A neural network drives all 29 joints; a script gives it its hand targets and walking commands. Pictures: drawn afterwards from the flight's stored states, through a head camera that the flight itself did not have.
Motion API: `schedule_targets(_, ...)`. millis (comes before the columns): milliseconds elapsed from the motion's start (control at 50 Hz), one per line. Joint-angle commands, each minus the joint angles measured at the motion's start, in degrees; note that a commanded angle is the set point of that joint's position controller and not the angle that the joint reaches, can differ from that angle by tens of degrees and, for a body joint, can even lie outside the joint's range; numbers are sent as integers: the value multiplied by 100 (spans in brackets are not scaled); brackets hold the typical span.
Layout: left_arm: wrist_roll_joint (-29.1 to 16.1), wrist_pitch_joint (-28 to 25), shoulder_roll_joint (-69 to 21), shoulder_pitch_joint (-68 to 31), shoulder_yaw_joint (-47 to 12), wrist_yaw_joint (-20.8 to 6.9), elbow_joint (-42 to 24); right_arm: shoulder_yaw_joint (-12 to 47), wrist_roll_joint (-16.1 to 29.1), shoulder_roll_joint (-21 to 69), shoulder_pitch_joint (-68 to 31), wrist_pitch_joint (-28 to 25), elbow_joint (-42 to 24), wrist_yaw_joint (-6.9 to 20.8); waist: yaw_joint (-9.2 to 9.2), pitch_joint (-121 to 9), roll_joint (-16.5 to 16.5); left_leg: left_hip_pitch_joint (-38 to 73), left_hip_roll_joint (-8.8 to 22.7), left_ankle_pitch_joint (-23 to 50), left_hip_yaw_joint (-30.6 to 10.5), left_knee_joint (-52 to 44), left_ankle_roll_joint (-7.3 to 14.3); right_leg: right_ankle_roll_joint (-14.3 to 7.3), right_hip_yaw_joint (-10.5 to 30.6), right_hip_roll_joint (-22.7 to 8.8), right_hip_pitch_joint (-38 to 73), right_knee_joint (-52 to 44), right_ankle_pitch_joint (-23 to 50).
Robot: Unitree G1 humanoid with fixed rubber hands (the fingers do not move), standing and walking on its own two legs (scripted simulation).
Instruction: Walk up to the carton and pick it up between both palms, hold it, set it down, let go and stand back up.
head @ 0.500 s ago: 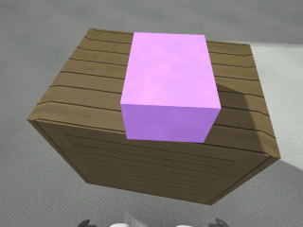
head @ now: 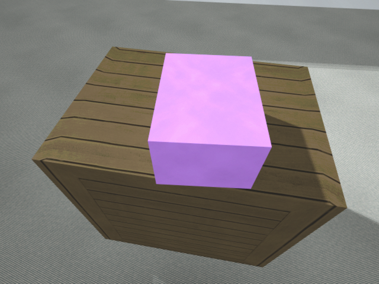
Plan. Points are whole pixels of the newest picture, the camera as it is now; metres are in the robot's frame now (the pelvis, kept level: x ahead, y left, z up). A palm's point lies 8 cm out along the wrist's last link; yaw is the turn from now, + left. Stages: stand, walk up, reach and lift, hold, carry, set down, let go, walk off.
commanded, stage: stand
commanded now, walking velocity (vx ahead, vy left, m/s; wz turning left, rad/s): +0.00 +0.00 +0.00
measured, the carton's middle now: (206, 117) +0.49 -0.03 +0.05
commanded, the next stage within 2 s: none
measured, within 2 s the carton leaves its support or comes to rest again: neither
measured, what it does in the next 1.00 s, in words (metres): stands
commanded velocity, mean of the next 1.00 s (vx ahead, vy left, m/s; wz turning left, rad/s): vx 0.00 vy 0.00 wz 0.00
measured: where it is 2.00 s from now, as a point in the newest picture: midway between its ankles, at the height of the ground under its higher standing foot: outside the picture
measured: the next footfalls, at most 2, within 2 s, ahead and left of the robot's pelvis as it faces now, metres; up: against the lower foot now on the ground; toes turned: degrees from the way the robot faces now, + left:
none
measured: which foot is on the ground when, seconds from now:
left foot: down 0.00-1.00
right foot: down 0.00-1.00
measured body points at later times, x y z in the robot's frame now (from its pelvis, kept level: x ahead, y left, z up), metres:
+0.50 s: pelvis +0.00 -0.01 +0.01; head +0.02 -0.01 +0.46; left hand +0.00 +0.20 -0.16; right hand -0.01 -0.21 -0.16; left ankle -0.02 +0.13 -0.73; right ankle -0.02 -0.11 -0.73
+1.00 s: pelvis +0.00 -0.02 +0.01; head +0.01 -0.03 +0.46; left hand -0.03 +0.18 -0.15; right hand -0.03 -0.22 -0.16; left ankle -0.02 +0.13 -0.73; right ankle -0.02 -0.11 -0.73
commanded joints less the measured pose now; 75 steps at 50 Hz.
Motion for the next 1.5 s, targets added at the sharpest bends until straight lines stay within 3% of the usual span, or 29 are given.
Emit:
schedule_targets(0,-5,-131,648,321,137,48,-76,-135,1,-590,337,-111,38,-69,33,-217,-10,131,289,1672,-283,-639,289,-208,393,-421,233,-692,1825)
schedule_targets(100,-17,-125,473,343,79,52,209,-115,4,-488,262,-95,318,-55,38,34,-28,172,285,1529,-276,-804,266,-185,421,-441,191,-851,1685)
schedule_targets(180,-9,-164,429,438,70,79,424,-115,9,-439,362,-100,565,-88,39,-132,47,422,335,1848,-272,-810,265,-207,388,-459,362,-870,1981)
schedule_targets(220,2,-169,475,433,77,98,507,-128,0,-425,417,-105,646,-89,-12,-59,-158,462,352,1909,-279,-844,240,-209,401,-455,374,-892,2135)
schedule_targets(240,-8,-157,382,474,47,101,561,-114,5,-392,366,-93,709,-93,48,-15,25,378,341,1793,-242,-890,236,-196,390,-458,406,-939,2014)
schedule_targets(300,-5,-139,379,511,44,118,625,-98,2,-323,378,-79,831,-89,52,88,121,450,357,1763,-258,-973,226,-188,407,-479,404,-973,2017)
schedule_targets(340,-5,-132,312,521,16,122,733,-94,17,-293,467,-61,863,-91,-11,44,-47,555,345,1630,-225,-991,206,-203,421,-452,318,-1052,1844)
schedule_targets(460,-11,-137,281,627,-12,119,870,-72,27,-246,517,-68,1009,-113,29,191,84,525,376,1713,-220,-1082,189,-186,443,-469,351,-1090,1890)
schedule_targets(520,1,-136,254,597,-19,124,887,-53,28,-218,563,-76,1064,-123,36,199,-61,374,357,1592,-239,-1144,174,-201,421,-459,513,-1091,1898)
schedule_targets(600,-9,-124,204,643,-48,147,960,-70,8,-280,529,-72,1063,-115,40,300,-2,442,386,1622,-232,-1151,148,-202,450,-467,424,-1148,1937)
schedule_targets(660,4,-109,249,713,-39,137,966,-24,17,-148,499,-44,1086,-123,81,420,111,354,358,1399,-197,-1218,126,-181,444,-464,363,-1231,1583)
schedule_targets(720,9,-129,361,657,-18,132,946,-38,16,-157,606,-46,1104,-116,39,367,-47,424,373,1400,-190,-1210,117,-189,467,-442,352,-1279,1559)
schedule_targets(760,-2,-126,215,664,-51,129,956,-22,20,-116,652,-25,1119,-114,12,427,25,380,337,1248,-180,-1222,116,-223,521,-466,243,-1339,1306)
schedule_targets(820,6,-140,211,714,-72,113,970,-18,12,-116,668,-20,1124,-127,4,421,-73,476,386,1321,-193,-1220,93,-224,495,-440,224,-1315,1548)
schedule_targets(880,7,-137,261,765,-57,119,929,-18,10,-126,653,-10,1126,-115,42,452,154,357,373,1230,-162,-1243,101,-245,551,-476,287,-1384,1400)
schedule_targets(920,4,-144,397,736,-29,101,919,-13,10,-108,634,-5,1108,-117,56,458,-101,331,332,1125,-134,-1216,61,-247,621,-477,197,-1515,991)
schedule_targets(1080,-1,-192,288,731,-65,95,892,10,10,-46,727,-61,1138,-118,8,268,-22,417,419,1346,-177,-1205,58,-318,552,-458,410,-1415,1687)
schedule_targets(1140,-7,-165,240,842,-82,104,919,-3,9,-65,683,-14,1088,-108,46,407,-79,387,378,1202,-103,-1165,14,-310,651,-473,167,-1568,1170)
schedule_targets(1180,10,-169,315,867,-63,114,895,-17,-4,-111,760,-11,1146,-115,40,486,40,371,374,1208,-102,-1164,4,-328,705,-516,150,-1597,1232)
schedule_targets(1200,-2,-170,305,891,-68,110,873,-3,7,-56,841,-8,1167,-113,32,448,-110,413,393,1239,-107,-1169,-4,-334,669,-486,143,-1588,1199)
schedule_targets(1320,-22,-183,214,923,-78,97,852,21,-3,-38,793,-40,1149,-105,88,479,148,260,410,1325,-101,-1211,-23,-345,611,-463,350,-1483,1642)
schedule_targets(1460,-31,-218,343,909,-52,89,828,20,9,-68,843,-56,1142,-117,73,264,43,357,431,1360,-90,-1151,-33,-373,601,-472,451,-1435,1844)
schedule_targets(1480,-27,-237,302,862,-68,83,828,18,16,-114,811,-57,1133,-117,47,337,67,299,453,1442,-101,-1168,-31,-387,568,-485,470,-1385,2168)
